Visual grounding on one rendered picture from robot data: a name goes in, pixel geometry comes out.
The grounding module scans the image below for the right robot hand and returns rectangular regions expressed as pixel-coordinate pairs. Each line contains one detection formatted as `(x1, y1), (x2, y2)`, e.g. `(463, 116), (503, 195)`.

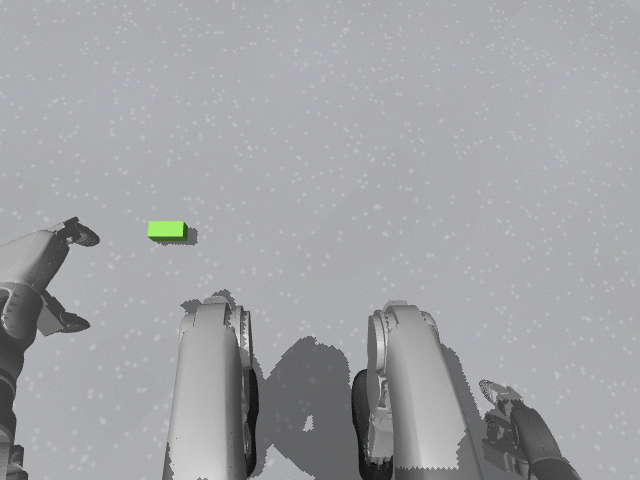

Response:
(479, 380), (564, 480)

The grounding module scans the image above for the left robot arm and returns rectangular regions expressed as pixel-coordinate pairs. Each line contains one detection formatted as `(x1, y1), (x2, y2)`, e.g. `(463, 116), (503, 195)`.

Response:
(0, 282), (43, 480)

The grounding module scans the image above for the left robot hand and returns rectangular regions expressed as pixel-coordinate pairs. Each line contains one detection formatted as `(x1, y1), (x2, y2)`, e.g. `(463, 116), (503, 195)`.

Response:
(0, 216), (100, 336)

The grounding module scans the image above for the small box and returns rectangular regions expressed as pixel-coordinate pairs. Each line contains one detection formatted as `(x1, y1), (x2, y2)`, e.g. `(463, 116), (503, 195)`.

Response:
(148, 221), (188, 241)

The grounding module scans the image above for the right robot foot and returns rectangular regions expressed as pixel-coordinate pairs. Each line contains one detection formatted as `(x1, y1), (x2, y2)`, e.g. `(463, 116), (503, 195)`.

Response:
(351, 369), (393, 480)

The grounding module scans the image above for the right robot arm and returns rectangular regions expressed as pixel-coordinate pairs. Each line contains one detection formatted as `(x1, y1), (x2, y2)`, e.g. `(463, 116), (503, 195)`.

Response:
(528, 459), (581, 480)

